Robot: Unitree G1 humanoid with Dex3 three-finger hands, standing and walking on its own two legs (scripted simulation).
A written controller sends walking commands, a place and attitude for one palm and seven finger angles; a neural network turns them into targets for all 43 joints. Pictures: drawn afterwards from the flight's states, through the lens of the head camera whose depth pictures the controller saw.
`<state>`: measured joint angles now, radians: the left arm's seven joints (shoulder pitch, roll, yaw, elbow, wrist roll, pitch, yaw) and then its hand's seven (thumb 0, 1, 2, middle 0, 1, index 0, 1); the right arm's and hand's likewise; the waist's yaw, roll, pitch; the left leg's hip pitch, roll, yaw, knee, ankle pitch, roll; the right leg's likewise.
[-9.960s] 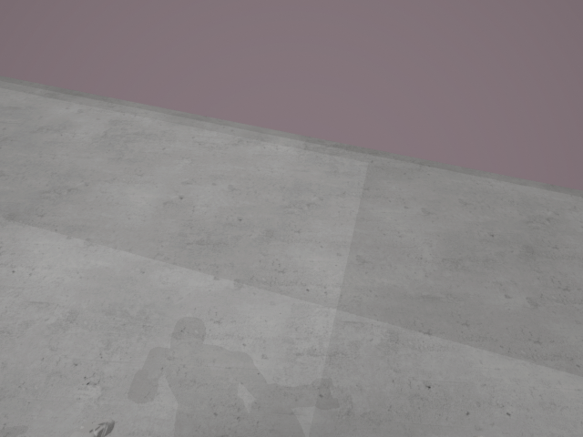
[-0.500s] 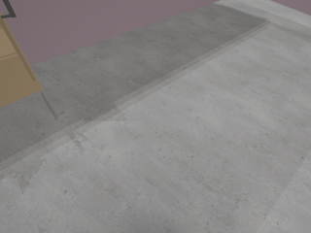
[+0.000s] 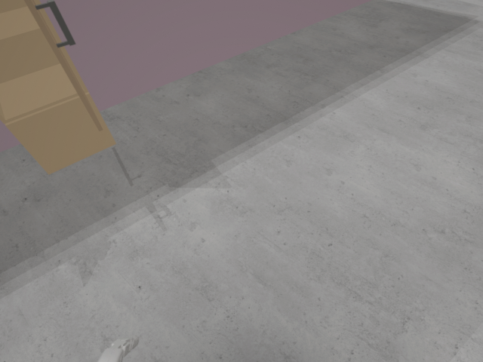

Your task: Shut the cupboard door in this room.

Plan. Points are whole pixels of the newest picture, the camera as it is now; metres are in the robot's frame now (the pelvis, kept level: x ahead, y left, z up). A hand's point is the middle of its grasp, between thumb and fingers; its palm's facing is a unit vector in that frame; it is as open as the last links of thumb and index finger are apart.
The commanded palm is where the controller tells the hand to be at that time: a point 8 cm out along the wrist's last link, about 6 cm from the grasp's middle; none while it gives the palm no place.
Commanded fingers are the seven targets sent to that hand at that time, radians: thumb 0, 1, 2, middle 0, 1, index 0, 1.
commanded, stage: turn or walk to find it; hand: left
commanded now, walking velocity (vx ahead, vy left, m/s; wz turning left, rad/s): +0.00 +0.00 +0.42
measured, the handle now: (55, 25) +1.11 +0.66 +0.07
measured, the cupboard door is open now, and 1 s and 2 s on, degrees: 87 87 87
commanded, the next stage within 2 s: stand and wait in 0.06 s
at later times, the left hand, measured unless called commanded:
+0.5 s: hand out of the picture -0.07 +0.21 -0.18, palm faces +0.28 -0.93 -0.22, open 7.4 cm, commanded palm none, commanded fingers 0.00 0.90 0.90 -0.20 -0.30 -0.20 -0.30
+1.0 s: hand out of the picture -0.02 +0.19 -0.15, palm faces +0.27 -0.93 -0.24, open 7.4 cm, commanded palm none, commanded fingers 0.00 0.90 0.90 -0.20 -0.30 -0.20 -0.30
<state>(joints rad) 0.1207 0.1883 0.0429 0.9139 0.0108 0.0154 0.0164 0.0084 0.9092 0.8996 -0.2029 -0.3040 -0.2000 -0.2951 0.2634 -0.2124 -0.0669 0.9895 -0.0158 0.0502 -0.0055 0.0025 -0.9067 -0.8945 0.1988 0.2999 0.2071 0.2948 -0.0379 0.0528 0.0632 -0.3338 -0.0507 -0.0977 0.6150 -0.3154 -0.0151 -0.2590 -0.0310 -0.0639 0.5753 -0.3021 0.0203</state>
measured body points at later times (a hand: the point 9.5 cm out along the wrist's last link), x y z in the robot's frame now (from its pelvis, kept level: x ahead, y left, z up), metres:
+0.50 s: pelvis -0.03 +0.02 +0.00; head +0.00 +0.04 +0.45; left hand -0.08 +0.26 -0.16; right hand +0.11 -0.21 -0.14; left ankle -0.07 +0.12 -0.73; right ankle +0.00 -0.10 -0.73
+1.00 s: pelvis -0.02 +0.00 +0.01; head -0.02 -0.02 +0.46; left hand -0.04 +0.24 -0.14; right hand +0.05 -0.22 -0.16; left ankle -0.08 +0.12 -0.73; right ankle -0.01 -0.11 -0.73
